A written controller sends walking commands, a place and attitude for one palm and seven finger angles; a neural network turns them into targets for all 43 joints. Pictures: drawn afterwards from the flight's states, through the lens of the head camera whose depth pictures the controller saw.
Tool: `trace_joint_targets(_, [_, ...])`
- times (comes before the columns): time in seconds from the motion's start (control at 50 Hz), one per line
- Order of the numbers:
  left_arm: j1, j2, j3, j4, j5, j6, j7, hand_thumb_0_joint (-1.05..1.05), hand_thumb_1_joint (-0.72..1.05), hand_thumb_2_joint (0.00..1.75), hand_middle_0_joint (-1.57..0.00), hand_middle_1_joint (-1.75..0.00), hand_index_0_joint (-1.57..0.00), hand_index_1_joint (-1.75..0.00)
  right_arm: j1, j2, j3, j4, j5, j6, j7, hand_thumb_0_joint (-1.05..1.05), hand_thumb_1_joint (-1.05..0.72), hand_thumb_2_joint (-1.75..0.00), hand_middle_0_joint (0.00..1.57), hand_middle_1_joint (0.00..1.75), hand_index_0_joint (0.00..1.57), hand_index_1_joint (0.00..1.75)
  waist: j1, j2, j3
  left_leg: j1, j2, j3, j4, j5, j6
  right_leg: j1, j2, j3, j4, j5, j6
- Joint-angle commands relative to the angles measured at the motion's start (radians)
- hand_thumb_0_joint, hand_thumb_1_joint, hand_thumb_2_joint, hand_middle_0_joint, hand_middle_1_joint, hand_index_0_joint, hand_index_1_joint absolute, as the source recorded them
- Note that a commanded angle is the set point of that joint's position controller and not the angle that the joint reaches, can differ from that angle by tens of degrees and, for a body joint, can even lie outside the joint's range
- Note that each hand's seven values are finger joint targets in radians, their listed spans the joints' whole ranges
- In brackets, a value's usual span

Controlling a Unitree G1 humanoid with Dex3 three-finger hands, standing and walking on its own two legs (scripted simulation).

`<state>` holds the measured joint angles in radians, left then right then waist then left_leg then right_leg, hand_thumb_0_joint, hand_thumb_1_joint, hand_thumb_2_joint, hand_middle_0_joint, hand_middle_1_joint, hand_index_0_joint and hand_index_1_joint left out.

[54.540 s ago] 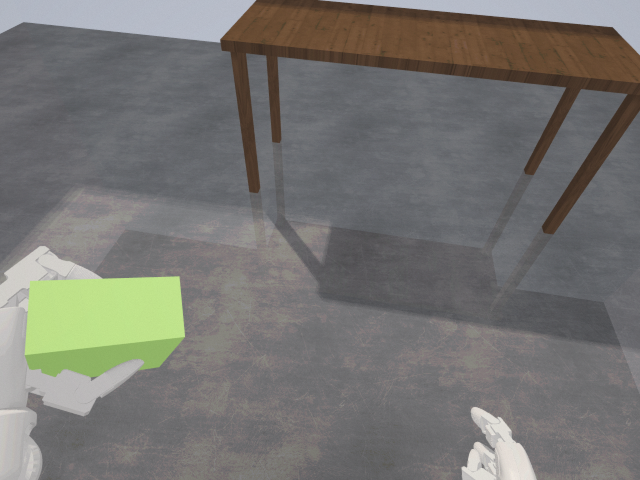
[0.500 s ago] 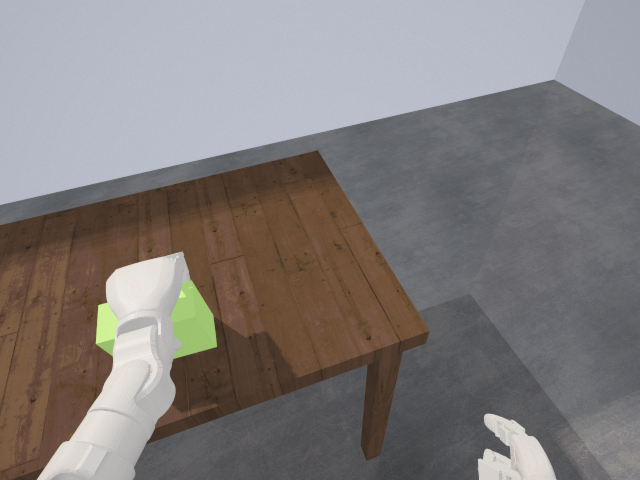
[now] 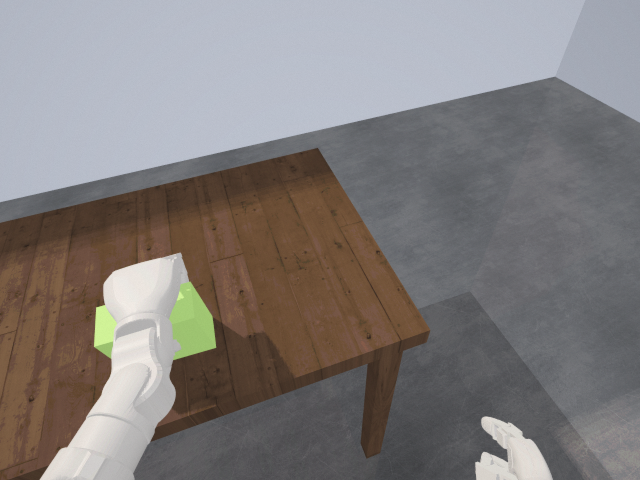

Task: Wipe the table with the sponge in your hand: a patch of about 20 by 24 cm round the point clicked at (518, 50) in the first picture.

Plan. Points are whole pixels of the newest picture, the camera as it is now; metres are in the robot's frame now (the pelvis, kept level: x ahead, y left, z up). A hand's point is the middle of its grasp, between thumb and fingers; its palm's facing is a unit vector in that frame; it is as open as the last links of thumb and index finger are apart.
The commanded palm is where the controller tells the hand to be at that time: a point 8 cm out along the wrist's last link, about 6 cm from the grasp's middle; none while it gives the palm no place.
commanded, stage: wipe back along the third lane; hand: left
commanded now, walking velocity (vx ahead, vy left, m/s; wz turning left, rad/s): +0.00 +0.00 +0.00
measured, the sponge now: (165, 334) +0.31 +0.27 -0.02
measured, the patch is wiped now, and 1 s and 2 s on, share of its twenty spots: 1.00 1.00 1.00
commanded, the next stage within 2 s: slide back across to the middle lane in 0.08 s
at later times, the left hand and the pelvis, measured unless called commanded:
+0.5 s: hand (140, 320) +0.30 +0.27 +0.05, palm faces -0.03 -0.06 -1.00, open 9.9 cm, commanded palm +0.26 +0.28 +0.09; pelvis +0.00 +0.00 +0.00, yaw -1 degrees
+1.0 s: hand (112, 336) +0.27 +0.30 +0.04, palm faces -0.05 -0.05 -1.00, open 9.9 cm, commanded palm +0.25 +0.31 +0.08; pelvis +0.00 +0.00 +0.00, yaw +0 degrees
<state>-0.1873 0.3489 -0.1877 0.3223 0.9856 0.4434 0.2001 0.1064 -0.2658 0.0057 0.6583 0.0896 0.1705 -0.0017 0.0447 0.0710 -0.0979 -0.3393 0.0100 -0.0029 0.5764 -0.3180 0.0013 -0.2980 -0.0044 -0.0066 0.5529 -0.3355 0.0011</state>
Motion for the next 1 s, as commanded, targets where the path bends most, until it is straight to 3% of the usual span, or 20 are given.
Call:
trace_joint_targets(0.0, [-0.041, 0.039, -0.001, -0.006, -0.036, 0.006, -0.035, 0.0, 0.1, 1.3, -1.2, -1.6, -1.2, -1.6, -0.138, -0.123, -0.037, -0.158, 0.0, -0.05, -0.001, 0.0, -0.9, -0.9, 0.2, 0.3, 0.2, 0.3, 0.001, -0.153, -0.115, 0.049, -0.036, 0.006, -0.045, 0.302, 0.035, 0.071, 0.049, -0.031, -0.046, 0.413, -0.058])
trace_joint_targets(0.04, [0.014, 0.097, 0.06, -0.006, -0.037, 0.002, -0.032, 0.0, 0.1, 1.3, -1.2, -1.6, -1.2, -1.6, -0.143, -0.129, -0.041, -0.161, -0.001, -0.052, 0.001, 0.0, -0.9, -0.9, 0.2, 0.3, 0.2, 0.3, 0.023, -0.153, -0.131, 0.045, -0.035, 0.001, -0.047, 0.302, 0.034, 0.086, 0.053, -0.016, -0.051, 0.41, -0.062])
trace_joint_targets(0.1, [-0.031, 0.044, 0.004, -0.012, -0.04, 0.002, -0.034, 0.0, 0.1, 1.3, -1.2, -1.6, -1.2, -1.6, -0.139, -0.125, -0.038, -0.162, 0.001, -0.053, 0.0, 0.0, -0.9, -0.9, 0.2, 0.3, 0.2, 0.3, 0.002, -0.149, -0.12, 0.044, -0.036, 0.009, -0.044, 0.291, 0.036, 0.074, 0.049, -0.028, -0.048, 0.41, -0.057])
trace_joint_targets(0.14, [-0.035, 0.106, 0.062, -0.005, -0.039, 0.009, -0.032, 0.0, 0.1, 1.3, -1.2, -1.6, -1.2, -1.6, -0.145, -0.134, -0.039, -0.159, -0.002, -0.049, -0.003, 0.0, -0.9, -0.9, 0.2, 0.3, 0.2, 0.3, 0.016, -0.156, -0.117, 0.037, -0.034, 0.002, -0.055, 0.271, 0.035, 0.075, 0.052, -0.017, -0.06, 0.377, -0.06])
trace_joint_targets(0.18, [-0.072, 0.073, 0.023, -0.002, -0.041, 0.013, -0.034, 0.0, 0.1, 1.3, -1.2, -1.6, -1.2, -1.6, -0.139, -0.127, -0.037, -0.159, 0.002, -0.048, -0.007, 0.0, -0.9, -0.9, 0.2, 0.3, 0.2, 0.3, 0.004, -0.151, -0.109, 0.041, -0.036, 0.007, -0.055, 0.26, 0.038, 0.067, 0.049, -0.03, -0.06, 0.357, -0.056])
trace_joint_targets(0.22, [-0.051, 0.115, 0.061, -0.028, -0.042, 0.007, -0.034, 0.0, 0.1, 1.3, -1.2, -1.6, -1.2, -1.6, -0.145, -0.127, -0.04, -0.165, 0.0, -0.05, -0.007, 0.0, -0.9, -0.9, 0.2, 0.3, 0.2, 0.3, 0.018, -0.134, -0.134, 0.053, -0.04, 0.008, -0.055, 0.273, 0.039, 0.096, 0.046, -0.026, -0.06, 0.372, -0.056])
trace_joint_targets(0.24, [-0.021, 0.206, 0.148, -0.045, -0.04, 0.002, -0.029, 0.0, 0.1, 1.3, -1.2, -1.6, -1.2, -1.6, -0.151, -0.136, -0.042, -0.165, -0.005, -0.049, -0.01, 0.0, -0.9, -0.9, 0.2, 0.3, 0.2, 0.3, 0.042, -0.135, -0.164, 0.056, -0.038, -0.001, -0.059, 0.29, 0.038, 0.126, 0.049, -0.008, -0.061, 0.39, -0.061])
trace_joint_targets(0.26, [-0.013, 0.159, 0.102, -0.069, -0.046, -0.006, -0.032, 0.0, 0.1, 1.3, -1.2, -1.6, -1.2, -1.6, -0.153, -0.124, -0.037, -0.173, -0.004, -0.05, -0.01, 0.0, -0.9, -0.9, 0.2, 0.3, 0.2, 0.3, 0.029, -0.126, -0.173, 0.065, -0.044, 0.008, -0.056, 0.303, 0.041, 0.146, 0.044, -0.017, -0.054, 0.424, -0.056])
trace_joint_targets(0.3, [0.02, 0.173, 0.12, -0.078, -0.055, -0.014, -0.034, 0.0, 0.1, 1.3, -1.2, -1.6, -1.2, -1.6, -0.149, -0.123, -0.036, -0.174, -0.002, -0.055, -0.011, 0.0, -0.9, -0.9, 0.2, 0.3, 0.2, 0.3, 0.031, -0.137, -0.154, 0.06, -0.042, 0.012, -0.061, 0.302, 0.039, 0.152, 0.045, -0.016, -0.061, 0.435, -0.053])
trace_joint_targets(0.34, [0.01, 0.237, 0.171, -0.074, -0.048, -0.011, -0.037, 0.0, 0.1, 1.3, -1.2, -1.6, -1.2, -1.6, -0.158, -0.131, -0.034, -0.168, -0.004, -0.051, -0.015, 0.0, -0.9, -0.9, 0.2, 0.3, 0.2, 0.3, 0.04, -0.119, -0.114, 0.054, -0.04, 0.005, -0.077, 0.28, 0.039, 0.136, 0.049, 0.001, -0.081, 0.389, -0.057])
trace_joint_targets(0.36, [-0.034, 0.221, 0.142, -0.089, -0.044, -0.013, -0.04, 0.0, 0.1, 1.3, -1.2, -1.6, -1.2, -1.6, -0.154, -0.127, -0.031, -0.165, -0.003, -0.048, -0.017, 0.0, -0.9, -0.9, 0.2, 0.3, 0.2, 0.3, 0.022, -0.116, -0.101, 0.059, -0.041, 0.011, -0.081, 0.266, 0.04, 0.129, 0.047, -0.007, -0.083, 0.37, -0.054])
trace_joint_targets(0.42, [-0.007, 0.25, 0.17, -0.107, -0.046, -0.023, -0.049, 0.0, 0.1, 1.3, -1.2, -1.6, -1.2, -1.6, -0.153, -0.126, -0.034, -0.167, -0.005, -0.059, -0.018, 0.0, -0.9, -0.9, 0.2, 0.3, 0.2, 0.3, 0.033, -0.113, -0.105, 0.077, -0.043, 0.01, -0.084, 0.291, 0.044, 0.147, 0.047, -0.012, -0.089, 0.392, -0.054])
trace_joint_targets(0.44, [0.002, 0.317, 0.232, -0.133, -0.046, -0.032, -0.052, 0.0, 0.1, 1.3, -1.2, -1.6, -1.2, -1.6, -0.162, -0.135, -0.037, -0.166, -0.007, -0.057, -0.019, 0.0, -0.9, -0.9, 0.2, 0.3, 0.2, 0.3, 0.047, -0.097, -0.115, 0.083, -0.042, 0.0, -0.087, 0.301, 0.042, 0.158, 0.049, 0.01, -0.092, 0.399, -0.06])
trace_joint_targets(0.5, [0.015, 0.256, 0.179, -0.151, -0.054, -0.061, -0.065, 0.0, 0.1, 1.3, -1.2, -1.6, -1.2, -1.6, -0.151, -0.125, -0.038, -0.166, -0.008, -0.069, -0.021, 0.0, -0.9, -0.9, 0.2, 0.3, 0.2, 0.3, 0.027, -0.095, -0.104, 0.094, -0.043, 0.01, -0.087, 0.298, 0.046, 0.152, 0.047, -0.005, -0.098, 0.407, -0.054])
trace_joint_targets(0.54, [0.015, 0.305, 0.223, -0.157, -0.051, -0.079, -0.074, 0.0, 0.1, 1.3, -1.2, -1.6, -1.2, -1.6, -0.153, -0.134, -0.04, -0.161, -0.013, -0.071, -0.025, 0.0, -0.9, -0.9, 0.2, 0.3, 0.2, 0.3, 0.032, -0.1, -0.1, 0.093, -0.043, 0.002, -0.092, 0.294, 0.047, 0.147, 0.05, 0.009, -0.106, 0.393, -0.058])
trace_joint_targets(0.6, [0.021, 0.261, 0.191, -0.169, -0.049, -0.118, -0.08, 0.0, 0.1, 1.3, -1.2, -1.6, -1.2, -1.6, -0.134, -0.129, -0.048, -0.156, -0.016, -0.085, -0.025, 0.0, -0.9, -0.9, 0.2, 0.3, 0.2, 0.3, 0.017, -0.099, -0.103, 0.106, -0.043, 0.008, -0.082, 0.312, 0.05, 0.136, 0.049, -0.006, -0.102, 0.421, -0.055])
trace_joint_targets(0.64, [0.027, 0.313, 0.243, -0.176, -0.052, -0.14, -0.082, 0.0, 0.1, 1.3, -1.2, -1.6, -1.2, -1.6, -0.137, -0.135, -0.051, -0.151, -0.019, -0.087, -0.029, 0.0, -0.9, -0.9, 0.2, 0.3, 0.2, 0.3, 0.027, -0.106, -0.116, 0.106, -0.043, 0.001, -0.084, 0.312, 0.05, 0.14, 0.052, 0.008, -0.106, 0.416, -0.058])
trace_joint_targets(0.8, [0.061, 0.306, 0.249, -0.155, -0.028, -0.186, -0.056, 0.0, 0.1, 1.3, -1.2, -1.6, -1.2, -1.6, -0.119, -0.129, -0.06, -0.139, -0.025, -0.1, -0.031, 0.0, -0.9, -0.9, 0.2, 0.3, 0.2, 0.3, 0.032, -0.078, -0.129, 0.103, -0.045, 0.008, -0.069, 0.336, 0.046, 0.129, 0.049, -0.009, -0.088, 0.433, -0.059])
trace_joint_targets(0.84, [0.066, 0.373, 0.315, -0.151, -0.028, -0.19, -0.05, 0.0, 0.1, 1.3, -1.2, -1.6, -1.2, -1.6, -0.122, -0.138, -0.061, -0.133, -0.027, -0.097, -0.032, 0.0, -0.9, -0.9, 0.2, 0.3, 0.2, 0.3, 0.045, -0.089, -0.141, 0.092, -0.045, 0.001, -0.072, 0.337, 0.045, 0.144, 0.051, 0.008, -0.087, 0.436, -0.062])
trace_joint_targets(0.98, [-0.017, 0.329, 0.258, -0.077, -0.018, -0.178, -0.041, 0.0, 0.1, 1.3, -1.2, -1.6, -1.2, -1.6, -0.107, -0.138, -0.06, -0.116, -0.024, -0.096, -0.038, 0.0, -0.9, -0.9, 0.2, 0.3, 0.2, 0.3, 0.016, -0.122, -0.089, 0.067, -0.045, 0.011, -0.067, 0.286, 0.047, 0.085, 0.05, -0.011, -0.094, 0.377, -0.052])
